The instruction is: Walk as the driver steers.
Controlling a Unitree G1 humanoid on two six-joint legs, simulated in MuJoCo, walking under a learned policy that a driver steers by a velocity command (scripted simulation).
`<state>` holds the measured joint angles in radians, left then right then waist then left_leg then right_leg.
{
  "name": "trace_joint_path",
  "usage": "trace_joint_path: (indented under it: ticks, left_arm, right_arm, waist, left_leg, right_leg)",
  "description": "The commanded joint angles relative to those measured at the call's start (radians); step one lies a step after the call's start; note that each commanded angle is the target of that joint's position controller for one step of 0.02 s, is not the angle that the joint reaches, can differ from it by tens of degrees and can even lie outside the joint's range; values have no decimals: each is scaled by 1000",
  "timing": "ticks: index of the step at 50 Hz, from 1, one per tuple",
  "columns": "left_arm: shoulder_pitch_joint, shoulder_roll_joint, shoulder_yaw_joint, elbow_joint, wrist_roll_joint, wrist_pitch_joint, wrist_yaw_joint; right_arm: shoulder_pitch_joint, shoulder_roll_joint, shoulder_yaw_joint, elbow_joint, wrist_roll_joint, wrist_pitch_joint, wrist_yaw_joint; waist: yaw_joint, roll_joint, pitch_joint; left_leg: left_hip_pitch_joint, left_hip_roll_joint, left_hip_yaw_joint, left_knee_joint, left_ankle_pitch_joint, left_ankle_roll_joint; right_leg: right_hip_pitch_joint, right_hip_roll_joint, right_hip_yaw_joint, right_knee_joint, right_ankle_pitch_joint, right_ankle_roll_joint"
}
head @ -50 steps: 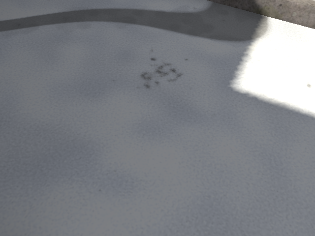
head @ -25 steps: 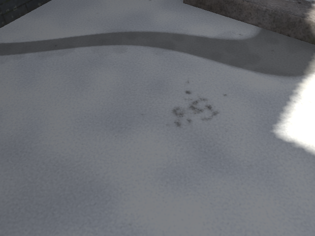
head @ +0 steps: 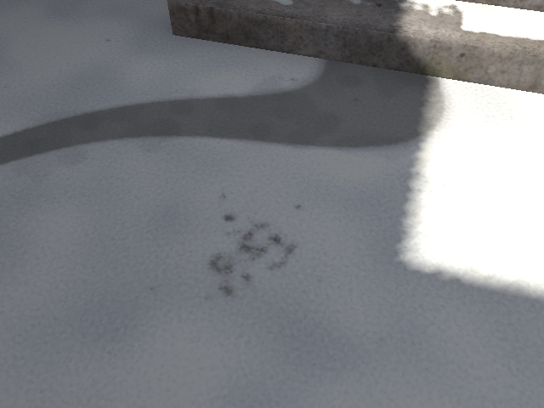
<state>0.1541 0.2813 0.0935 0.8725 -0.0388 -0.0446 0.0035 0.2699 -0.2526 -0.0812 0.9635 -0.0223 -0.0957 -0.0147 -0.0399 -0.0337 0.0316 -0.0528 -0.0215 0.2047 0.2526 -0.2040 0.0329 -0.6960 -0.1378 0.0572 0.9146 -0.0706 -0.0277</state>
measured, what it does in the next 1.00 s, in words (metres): walks ahead, turning right: right foot, then left foot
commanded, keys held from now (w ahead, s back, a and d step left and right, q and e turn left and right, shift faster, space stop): w+e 0.40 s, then w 0.60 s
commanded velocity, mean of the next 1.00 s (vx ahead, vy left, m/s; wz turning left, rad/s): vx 0.50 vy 0.00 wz -0.35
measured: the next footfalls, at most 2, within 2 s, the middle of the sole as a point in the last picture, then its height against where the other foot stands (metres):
right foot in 0.22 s outside the picture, level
left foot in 0.72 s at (293, 346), level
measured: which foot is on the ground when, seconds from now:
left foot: down 0.00-0.20, up 0.22-0.70, down 0.72-1.00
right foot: up 0.00-0.20, down 0.22-0.74, up 0.76-1.00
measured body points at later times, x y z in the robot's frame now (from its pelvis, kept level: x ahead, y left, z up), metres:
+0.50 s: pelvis +0.28 -0.09 +0.00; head +0.31 -0.11 +0.45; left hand +0.40 +0.16 -0.11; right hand +0.41 -0.39 -0.09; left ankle +0.50 +0.06 -0.68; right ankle +0.24 -0.15 -0.75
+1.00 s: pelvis +0.60 -0.11 +0.00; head +0.62 -0.12 +0.45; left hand +0.83 +0.08 -0.11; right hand +0.53 -0.38 -0.13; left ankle +0.61 -0.03 -0.75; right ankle +0.65 -0.32 -0.68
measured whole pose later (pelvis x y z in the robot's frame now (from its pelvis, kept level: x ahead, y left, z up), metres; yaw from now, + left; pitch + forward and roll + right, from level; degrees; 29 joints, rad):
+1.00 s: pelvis +0.60 -0.11 +0.00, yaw -20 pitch +1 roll +1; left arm 0.16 0.28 0.07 0.80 0.00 -0.07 0.01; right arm 0.31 -0.25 -0.05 0.94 0.00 -0.10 0.02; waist -0.06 -0.03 0.03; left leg -0.12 -0.07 0.03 0.26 -0.16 0.07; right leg -0.65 -0.12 0.05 0.88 -0.14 -0.01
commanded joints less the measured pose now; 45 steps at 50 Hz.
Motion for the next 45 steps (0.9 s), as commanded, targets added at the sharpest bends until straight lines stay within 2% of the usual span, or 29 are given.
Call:
trace_joint_path:
  ticks: [1,3,5,7,9,10,11,12,13,14,16,17,19,22,25,27,29,30,32,34,35,36,37,38,39,40,41,43,45]
  left_arm:
    - [-8,14,-4,-52,13,-1,-11]
    - [-81,13,-10,-90,14,0,-22]
    - [-145,17,-18,-116,0,3,-43]
    - [-151,32,-15,-137,12,8,-59]
    - [-36,85,8,-138,9,15,-54]
    - [130,139,40,-90,9,19,-45]
    - [293,250,86,-46,10,29,-25]
    - [242,335,91,-58,-6,24,-20]
    - [277,252,62,-101,12,4,-29]
    - [259,185,43,-82,22,-14,-34]
    - [116,118,28,-105,24,-33,-33]
    - [73,90,18,-129,32,-36,-29]
    - [78,95,16,-131,28,-38,-19]
    - [120,125,25,-118,17,-42,6]
    - [162,121,29,-93,19,-35,19]
    - [200,121,31,-71,26,-37,12]
    - [218,108,31,-51,20,-37,10]
    - [242,119,30,-38,22,-34,6]
    - [256,119,31,-23,21,-26,12]
    - [235,135,34,-26,23,-18,16]
    - [217,132,29,-33,26,-13,15]
    - [186,109,15,-52,37,-8,14]
    - [326,28,-9,-53,28,-19,7]
    - [330,33,-17,-37,15,-32,4]
    - [240,116,1,-60,-2,-42,2]
    - [153,126,-1,-85,-3,-48,3]
    - [108,118,0,-96,13,-51,4]
    - [136,92,5,-87,26,-41,6]
    - [144,59,-2,-84,27,-30,7]
  right_arm:
    - [-80,-151,-28,-83,2,-8,-5]
    - [-44,-168,-34,-77,12,5,-9]
    - [-6,-179,-40,-64,16,13,-12]
    - [9,-200,-46,-58,38,15,-10]
    - [-15,-223,-53,-60,44,26,-10]
    - [-58,-207,-44,-76,50,31,-9]
    - [-31,-178,-31,-94,32,25,-11]
    - [60,-34,12,-141,-5,-2,1]
    - [-39,-112,2,-158,45,-44,15]
    - [-153,-151,-8,-187,85,-63,20]
    - [-165,-132,-5,-170,47,-76,5]
    - [-141,-141,-13,-159,42,-65,7]
    - [-128,-131,-16,-161,28,-40,11]
    - [-207,-96,0,-184,6,-19,11]
    - [-298,-54,14,-198,18,-23,32]
    - [-325,-74,11,-201,36,-25,34]
    - [-348,-94,8,-211,38,-28,37]
    - [-373,-107,8,-218,32,-27,40]
    - [-359,-130,4,-221,30,-31,46]
    - [-286,-161,-7,-200,28,-35,50]
    - [-176,-188,-23,-165,24,-36,48]
    - [-23,-210,-32,-143,15,-38,43]
    - [112,-286,-54,-117,6,-35,43]
    - [146,-221,-37,-90,29,-28,53]
    - [81,-169,-18,-98,44,-26,54]
    - [0,-146,-8,-122,35,-19,50]
    - [-55,-132,0,-129,22,-17,49]
    - [-85,-109,12,-131,6,-22,48]
    - [-68,-126,10,-118,15,-26,45]
  waist:
    - [23,84,41]
    - [-3,65,61]
    - [-20,60,57]
    - [-3,70,54]
    - [86,110,-12]
    - [179,87,-85]
    - [231,-43,-194]
    - [88,-292,-262]
    - [153,-160,-384]
    - [174,-98,-239]
    - [96,12,-111]
    - [57,-2,-105]
    - [33,12,-88]
    - [54,18,-19]
    - [99,-28,24]
    - [124,-41,42]
    - [130,-47,53]
    - [139,-39,51]
    - [118,-55,53]
    - [70,-80,11]
    - [10,-70,-65]
    - [-65,-25,-209]
    - [-44,203,-376]
    - [-55,329,-404]
    - [-61,225,-248]
    - [-42,128,-143]
    - [-15,79,-58]
    - [33,108,-44]
    - [44,119,-38]
  left_leg:
    - [-42,283,-58,-133,300,130]
    - [18,304,-27,-112,331,128]
    - [66,293,15,-76,291,107]
    - [109,319,24,-15,426,97]
    - [129,331,46,186,766,74]
    - [72,294,77,397,837,45]
    - [-167,242,86,722,574,-7]
    - [-587,31,-20,1047,-346,-70]
    - [-694,-5,-259,1141,-404,-55]
    - [-802,44,-269,1133,-298,-25]
    - [-702,133,-287,961,-140,1]
    - [-624,154,-304,901,-100,-1]
    - [-571,154,-293,805,-80,-31]
    - [-571,129,-256,578,82,-76]
    - [-443,80,-208,311,372,-72]
    - [-420,73,-214,262,466,-56]
    - [-453,78,-232,224,436,-31]
    - [-488,77,-235,238,378,-18]
    - [-526,82,-249,215,278,15]
    - [-441,49,-218,208,178,46]
    - [-291,21,-189,196,186,72]
    - [-26,101,-259,249,202,112]
    - [375,328,-662,220,24,262]
    - [453,396,-951,50,-193,289]
    - [343,374,-872,22,-315,238]
    - [196,340,-750,3,-266,205]
    - [52,310,-657,-27,-155,201]
    - [-72,257,-550,-65,-1,188]
    - [-109,245,-479,-100,95,202]
  right_leg:
    - [14,-11,-19,-96,106,0]
    - [-11,-7,-48,-151,103,-13]
    - [24,3,-91,-224,96,-31]
    - [77,42,-128,-253,-12,-50]
    - [219,114,-181,-235,-171,-101]
    - [424,178,-211,-300,-117,-139]
    - [749,97,-9,-349,-119,-204]
    - [1010,-123,553,-492,-349,-376]
    - [1083,-205,831,-673,-539,-412]
    - [1031,-185,696,-691,-451,-348]
    - [759,-106,455,-666,-183,-277]
    - [676,-76,378,-675,-64,-267]
    - [610,-60,321,-701,55,-271]
    - [530,-12,200,-749,149,-265]
    - [441,59,99,-754,65,-203]
    - [454,30,125,-765,-15,-189]
    - [533,-1,149,-740,-36,-183]
    - [597,-38,160,-716,4,-178]
    - [705,-76,182,-663,95,-163]
    - [764,-75,175,-565,353,-139]
    - [759,-34,146,-433,518,-121]
    - [631,24,104,-200,434,-101]
    - [256,170,38,185,66,-20]
    - [61,228,95,346,-490,-10]
    - [-37,165,124,418,-456,-27]
    - [-41,112,76,394,-369,-35]
    - [-24,73,49,327,-303,-32]
    - [75,21,46,229,-235,-28]
    - [83,6,25,160,-209,-11]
